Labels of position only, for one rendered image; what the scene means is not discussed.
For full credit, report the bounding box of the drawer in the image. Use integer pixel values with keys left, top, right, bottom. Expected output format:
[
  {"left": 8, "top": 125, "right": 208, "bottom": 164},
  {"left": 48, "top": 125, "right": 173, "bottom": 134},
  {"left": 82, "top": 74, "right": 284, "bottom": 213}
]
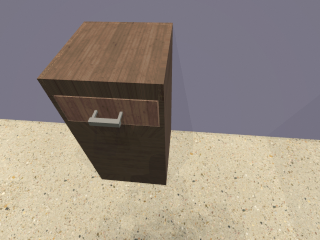
[{"left": 54, "top": 95, "right": 160, "bottom": 126}]

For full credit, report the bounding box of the handle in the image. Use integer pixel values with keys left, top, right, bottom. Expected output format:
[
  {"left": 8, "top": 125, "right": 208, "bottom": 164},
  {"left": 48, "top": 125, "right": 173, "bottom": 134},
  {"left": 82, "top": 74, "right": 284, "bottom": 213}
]
[{"left": 88, "top": 110, "right": 123, "bottom": 128}]

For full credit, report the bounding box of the cabinet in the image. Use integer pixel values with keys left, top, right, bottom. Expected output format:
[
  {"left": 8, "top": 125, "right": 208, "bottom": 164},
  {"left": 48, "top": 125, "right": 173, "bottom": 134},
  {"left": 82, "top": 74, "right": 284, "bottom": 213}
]
[{"left": 37, "top": 21, "right": 173, "bottom": 185}]

